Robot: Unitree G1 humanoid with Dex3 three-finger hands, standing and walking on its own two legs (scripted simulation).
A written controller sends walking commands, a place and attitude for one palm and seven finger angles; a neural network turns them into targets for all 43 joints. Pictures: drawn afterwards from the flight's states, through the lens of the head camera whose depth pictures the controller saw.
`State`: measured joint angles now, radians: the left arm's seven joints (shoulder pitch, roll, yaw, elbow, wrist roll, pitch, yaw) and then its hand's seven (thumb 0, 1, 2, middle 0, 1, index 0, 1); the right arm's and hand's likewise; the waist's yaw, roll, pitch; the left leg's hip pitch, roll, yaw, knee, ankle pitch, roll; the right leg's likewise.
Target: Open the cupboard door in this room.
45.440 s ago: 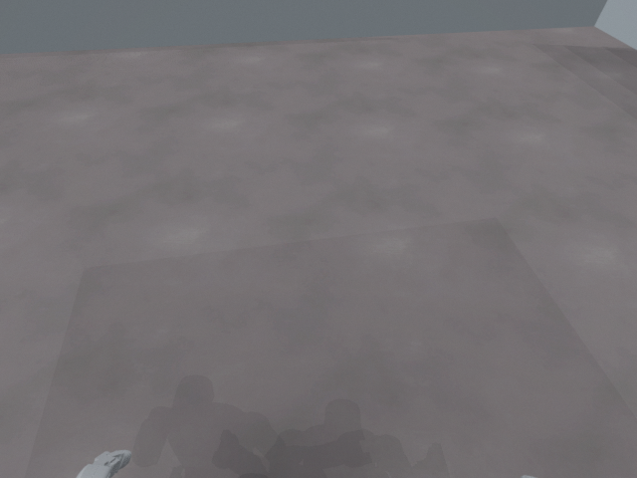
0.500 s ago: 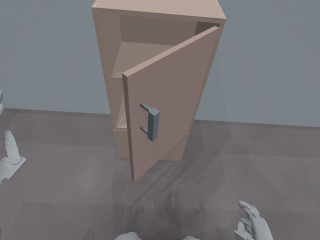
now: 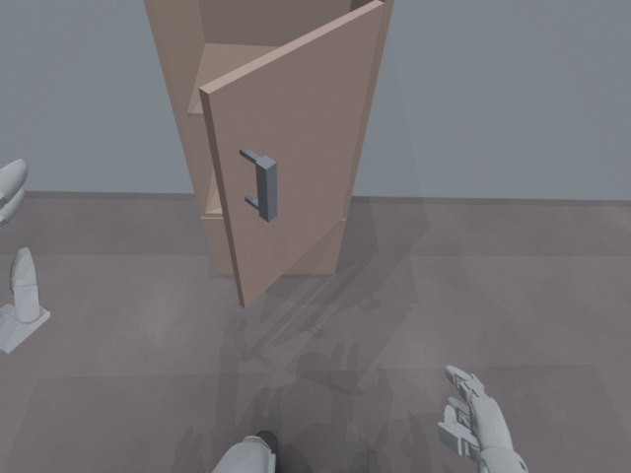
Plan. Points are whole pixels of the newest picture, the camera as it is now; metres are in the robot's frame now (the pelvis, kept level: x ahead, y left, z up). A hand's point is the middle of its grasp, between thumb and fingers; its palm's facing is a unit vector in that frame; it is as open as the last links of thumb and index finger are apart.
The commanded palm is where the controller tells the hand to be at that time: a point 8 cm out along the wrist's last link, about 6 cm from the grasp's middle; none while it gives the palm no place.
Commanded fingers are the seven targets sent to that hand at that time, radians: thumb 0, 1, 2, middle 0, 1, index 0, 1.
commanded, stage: stop stepping back and stand still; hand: left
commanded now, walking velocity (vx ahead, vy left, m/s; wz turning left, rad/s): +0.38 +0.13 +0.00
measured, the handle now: (257, 184) +0.52 +0.13 +0.02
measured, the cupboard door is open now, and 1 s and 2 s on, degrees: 48 48 48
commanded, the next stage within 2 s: let the arm hang, fingers relaxed in 0.86 s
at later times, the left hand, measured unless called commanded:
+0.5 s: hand out of the picture +0.15 +0.28 +0.17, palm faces +0.47 -0.78 -0.41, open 7.4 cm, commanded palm +0.09 +0.31 +0.19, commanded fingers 0.00 0.90 0.90 -0.20 -0.30 -0.20 -0.30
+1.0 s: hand out of the picture +0.14 +0.31 +0.12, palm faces +0.43 -0.80 -0.43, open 7.4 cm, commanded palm none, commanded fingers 0.00 0.90 0.90 -0.20 -0.30 -0.20 -0.30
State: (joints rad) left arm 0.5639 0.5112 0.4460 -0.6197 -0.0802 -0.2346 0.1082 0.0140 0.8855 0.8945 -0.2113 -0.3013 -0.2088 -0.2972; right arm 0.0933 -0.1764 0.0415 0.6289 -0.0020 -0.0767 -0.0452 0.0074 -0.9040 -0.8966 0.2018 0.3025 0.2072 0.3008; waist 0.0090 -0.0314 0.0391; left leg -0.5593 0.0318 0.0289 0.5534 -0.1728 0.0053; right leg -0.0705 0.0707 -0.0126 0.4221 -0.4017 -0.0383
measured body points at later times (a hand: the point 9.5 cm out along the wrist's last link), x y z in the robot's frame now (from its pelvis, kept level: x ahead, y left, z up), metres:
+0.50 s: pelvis -0.04 +0.01 +0.00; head -0.04 +0.03 +0.45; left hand +0.12 +0.32 +0.19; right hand +0.09 -0.24 -0.09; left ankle -0.03 +0.12 -0.73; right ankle -0.10 -0.09 -0.73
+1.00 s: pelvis -0.07 +0.03 +0.01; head -0.05 +0.04 +0.46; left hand +0.11 +0.35 +0.15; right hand +0.10 -0.21 -0.08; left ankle -0.05 +0.12 -0.73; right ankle -0.08 -0.08 -0.72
